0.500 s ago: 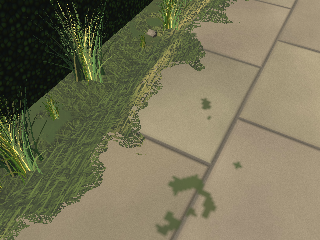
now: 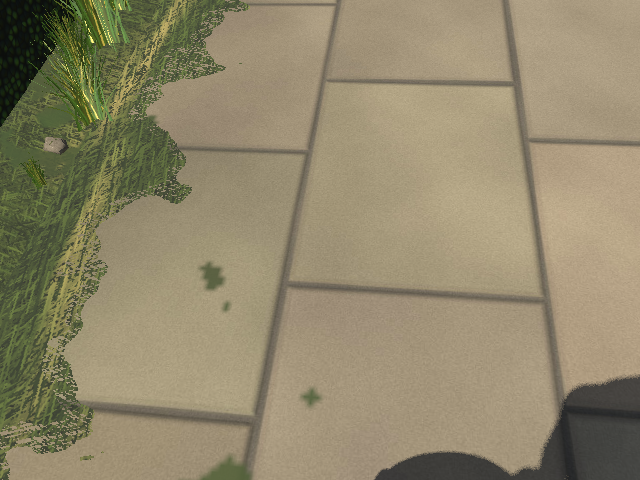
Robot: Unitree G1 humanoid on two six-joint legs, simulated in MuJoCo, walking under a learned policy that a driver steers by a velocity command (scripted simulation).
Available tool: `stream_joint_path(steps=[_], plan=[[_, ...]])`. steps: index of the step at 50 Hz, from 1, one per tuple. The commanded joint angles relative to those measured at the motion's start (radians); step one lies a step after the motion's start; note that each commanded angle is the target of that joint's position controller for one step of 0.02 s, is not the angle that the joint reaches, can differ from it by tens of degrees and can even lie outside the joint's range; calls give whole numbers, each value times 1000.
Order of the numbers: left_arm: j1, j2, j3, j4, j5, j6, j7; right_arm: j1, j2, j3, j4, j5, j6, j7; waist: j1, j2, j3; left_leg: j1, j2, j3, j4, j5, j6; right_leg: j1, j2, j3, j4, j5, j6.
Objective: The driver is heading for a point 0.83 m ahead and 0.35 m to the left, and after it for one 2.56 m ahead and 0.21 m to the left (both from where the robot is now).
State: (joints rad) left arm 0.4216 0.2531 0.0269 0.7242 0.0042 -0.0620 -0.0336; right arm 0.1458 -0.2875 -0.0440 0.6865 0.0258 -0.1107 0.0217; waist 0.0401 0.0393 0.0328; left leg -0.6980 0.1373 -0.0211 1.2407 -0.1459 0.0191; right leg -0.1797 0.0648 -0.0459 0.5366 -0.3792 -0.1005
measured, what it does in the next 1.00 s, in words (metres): walks ahead, turning left: left foot, then right foot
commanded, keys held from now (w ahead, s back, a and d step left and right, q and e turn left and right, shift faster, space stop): w+q+shift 0.96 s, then w+e+shift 0.04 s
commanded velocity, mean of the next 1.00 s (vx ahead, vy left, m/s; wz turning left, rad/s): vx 0.98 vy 0.00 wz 0.73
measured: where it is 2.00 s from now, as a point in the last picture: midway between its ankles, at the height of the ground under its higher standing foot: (144, 134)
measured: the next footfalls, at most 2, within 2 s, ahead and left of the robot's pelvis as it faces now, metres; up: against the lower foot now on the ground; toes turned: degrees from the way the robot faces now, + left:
left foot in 0.26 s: +0.46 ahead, +0.04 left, +0.00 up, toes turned +7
right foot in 0.66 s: +0.85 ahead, -0.08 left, +0.00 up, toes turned +38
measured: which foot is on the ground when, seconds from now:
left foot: up 0.00-0.24, down 0.26-0.68, up 0.70-1.00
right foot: down 0.00-0.28, up 0.30-0.64, down 0.66-1.00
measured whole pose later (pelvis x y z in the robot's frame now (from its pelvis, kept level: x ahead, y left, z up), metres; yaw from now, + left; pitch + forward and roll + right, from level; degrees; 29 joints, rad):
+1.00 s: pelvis +0.84 +0.08 -0.01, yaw +48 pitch +0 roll -4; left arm 0.49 0.31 0.08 0.83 0.01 -0.10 0.01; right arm 0.07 -0.32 -0.05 0.55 0.03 -0.02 0.05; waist 0.11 0.04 0.03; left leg -0.86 0.11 -0.01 1.09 -0.06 0.06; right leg 0.12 0.03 -0.17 0.28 -0.35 0.02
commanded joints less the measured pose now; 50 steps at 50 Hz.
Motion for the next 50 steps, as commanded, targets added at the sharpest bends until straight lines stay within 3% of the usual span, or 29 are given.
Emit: stream_joint_path(steps=[1, 3, 6, 9, 11, 12, 13, 14, 15, 16, 17, 18, 19, 22, 25, 27, 30, 32, 33, 34, 35, 36, 37, 38, 39, 42, 46, 48, 50], plan=[[-55, 140, 34, -65, 5, -48, 27, -46, -75, -11, -38, -3, 20, 10, -19, -71, 56, -114, 15, 12, -163, 202, -2, 11, -197, 138, -374, 345, -62], [-4, 119, 25, -37, 9, -54, 47, -138, -55, -1, -53, 13, 11, 23, 22, -59, 96, -84, -52, 45, -336, 320, 0, 19, -159, 6, -421, 472, 13], [40, 151, 26, 5, 11, -59, 73, -199, -29, 5, -64, 25, -10, 57, 32, -88, 97, 20, -130, 102, -570, 463, 23, 83, -167, -95, -473, 645, 94], [42, 202, 36, 21, 24, -38, 96, -158, -72, -21, -56, 33, -18, 81, -11, -145, 21, 134, -244, 193, -652, 432, 59, 265, -191, -132, -354, 1151, 152], [9, 249, 56, 14, 37, -15, 125, -13, -113, -42, -32, 41, 5, 74, -107, -216, -55, 285, -299, 246, -604, 320, 83, 335, -233, -142, -131, 1616, 173], [-49, 259, 64, 0, 51, -6, 134, 162, -166, -66, 11, 44, 25, 64, -204, -225, -111, 440, -304, 236, -562, 251, 111, 301, -241, -134, 83, 1760, 178], [-187, 283, 73, -41, 64, -5, 133, 468, -219, -90, 93, 40, 45, 46, -358, -194, -174, 716, -229, 109, -578, 239, 168, 130, -235, -110, 439, 1746, 175], [-327, 168, 44, -74, 59, -26, 98, 662, -188, -68, 176, 28, 61, 23, -423, 121, -131, 907, -140, 0, -623, 302, 226, -184, -34, -111, 1051, 547, 176], [-206, -32, -16, -143, 8, -69, 57, 544, -130, -41, 151, -34, 42, 24, -210, 357, -191, 1099, -79, -357, -556, 45, 349, -616, 70, 127, 1382, -236, 177], [-151, 10, -30, -194, -50, -111, 27, 418, -117, -42, 81, -46, 34, 18, -152, 252, -282, 1117, 66, -768, -844, -470, 467, -766, 45, 253, 1343, -185, 125], [-231, 101, -16, -208, -53, -132, 11, 367, -80, -40, 44, -36, 28, 13, -136, -13, -181, 964, 77, -843, -1020, -623, 404, -713, -3, 254, 1155, -62, 50], [-216, 102, -14, -207, -43, -132, 2, 266, -83, -39, 20, -33, 14, 12, -27, -175, -60, 735, 78, -840, -1070, -627, 385, -648, -39, 246, 1011, 23, 31], [-219, 100, -15, -190, -13, -118, 10, 186, -93, -41, -9, -30, 1, 13, 11, -221, 2, 548, 21, -798, -1080, -552, 378, -562, -68, 251, 907, 48, 42], [-212, 136, -3, -183, 11, -82, 46, 127, -98, -40, -31, -14, 2, -5, 50, -162, 78, 267, -96, -565, -1084, -300, 354, -433, -136, 216, 657, 78, 114], [-401, 64, -29, -259, 34, -79, 56, 158, -106, -44, -13, 20, 12, -34, -43, -57, 83, 95, -204, -362, -1059, -133, 288, -226, -105, 125, 262, 320, 164], [-460, 49, -23, -282, 3, -77, 53, 213, -122, -52, 10, 30, 22, -39, -105, -2, 26, 101, -213, -370, -1010, -195, 238, -90, -47, 107, 113, 467, 197], [-458, 107, 14, -278, -47, -79, 54, 255, -99, -52, 29, 37, 41, -45, -117, 59, -14, 330, -184, -447, -880, -249, 194, -91, -40, 174, -39, 424, 212], [-335, 156, 52, -249, -57, -90, 53, 241, -88, -51, 22, 21, 52, -40, -31, 80, -84, 425, -173, -447, -691, -81, 145, 26, -46, 164, -64, 311, 168], [-134, 189, 76, -215, -56, -95, 53, 201, -58, -41, -3, 4, 50, -29, 81, 63, -206, 353, -194, -393, -439, 5, 103, 263, -121, 196, 5, 249, 124], [87, 257, 90, -177, -42, -84, 57, 231, 61, -2, -37, -31, 47, -22, 125, -149, -389, 175, -241, -280, -66, -334, 80, 575, -313, 451, 9, -9, 65], [68, 325, 98, -152, -4, -82, 32, 350, 64, 18, -100, 51, 30, -19, 17, -615, -446, -157, -235, -186, 210, -406, 54, 693, -537, 1096, -237, -465, -113], [-18, 211, 85, -191, 0, -72, 33, 286, -28, 4, -65, 65, 43, -33, 54, -387, -280, -257, -140, -158, 304, -283, 42, 581, -491, 1053, -282, -620, -91], [-39, 157, 72, -179, -4, -61, 40, 168, -74, -6, -81, 34, 50, -31, 79, -236, -153, -274, -119, -114, 308, -209, 40, 469, -444, 829, -262, -419, -53], [-36, 148, 69, -155, 6, -54, 41, 88, -70, -9, -93, 5, 56, -26, 82, -53, -77, -226, -83, -96, 267, -174, 43, 353, -387, 642, -256, -176, -29], [-60, 140, 66, -130, 14, -52, 41, 49, -64, -14, -122, -6, 56, -19, 54, -65, -27, -197, -49, -106, 205, -138, 43, 261, -359, 534, -253, -27, -32], [-93, 63, 46, -66, -4, -59, 31, 45, -25, -10, -147, 29, 86, 2, -1, -136, 13, -163, 12, -95, 150, -139, 48, 157, -309, 312, -288, 154, -9], [-130, 118, 57, -25, 1, -61, 38, -17, -29, 0, -182, 12, 91, 17, -33, -89, 83, -203, 19, -71, 18, 10, 21, 88, -306, 111, -364, 322, -13], [-115, 153, 62, -7, 6, -63, 45, -89, -46, 0, -196, 8, 83, 27, -10, -64, 115, -177, 4, -16, -126, 125, 24, 92, -290, 12, -404, 364, 8], [4, 157, 54, 44, 3, -67, 41, -190, 3, 21, -218, 3, 64, 40, 39, -4, 149, -96, -43, 19, -314, 176, 63, 98, -290, -19, -448, 458, 8]])
Velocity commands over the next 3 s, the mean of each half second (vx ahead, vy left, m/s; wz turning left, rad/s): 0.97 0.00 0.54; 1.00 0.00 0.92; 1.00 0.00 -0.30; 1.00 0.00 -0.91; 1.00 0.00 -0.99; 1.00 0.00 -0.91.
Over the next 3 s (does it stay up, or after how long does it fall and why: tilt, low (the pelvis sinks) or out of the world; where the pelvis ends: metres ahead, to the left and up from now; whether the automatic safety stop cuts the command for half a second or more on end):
stays up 2.41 0.53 -0.03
